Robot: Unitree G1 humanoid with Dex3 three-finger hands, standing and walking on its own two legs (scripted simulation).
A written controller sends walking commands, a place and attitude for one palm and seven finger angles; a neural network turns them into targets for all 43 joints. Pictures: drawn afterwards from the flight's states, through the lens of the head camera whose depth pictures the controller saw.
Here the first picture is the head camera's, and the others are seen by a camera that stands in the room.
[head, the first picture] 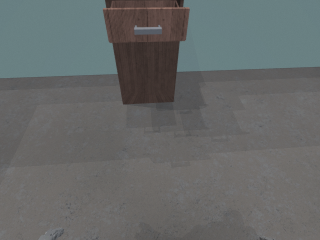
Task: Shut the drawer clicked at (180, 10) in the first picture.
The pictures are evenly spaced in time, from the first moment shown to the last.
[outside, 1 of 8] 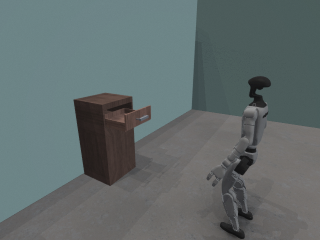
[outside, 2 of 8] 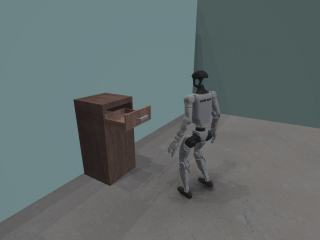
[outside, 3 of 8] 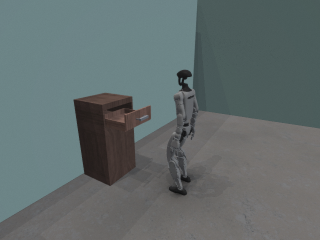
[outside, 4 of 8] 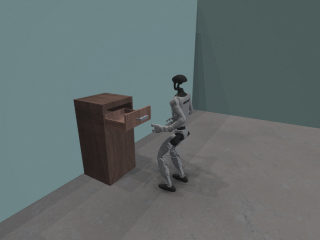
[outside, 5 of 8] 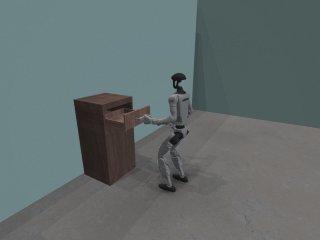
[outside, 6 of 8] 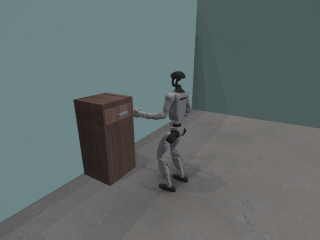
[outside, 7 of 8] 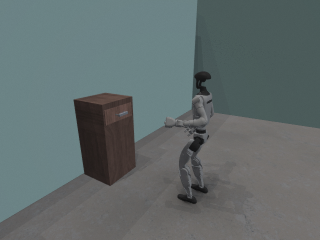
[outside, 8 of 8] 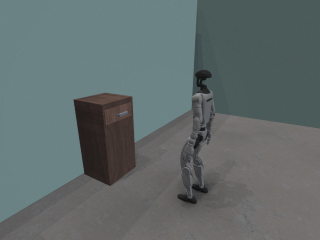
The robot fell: no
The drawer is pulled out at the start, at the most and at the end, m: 0.28 0.28 0.00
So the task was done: yes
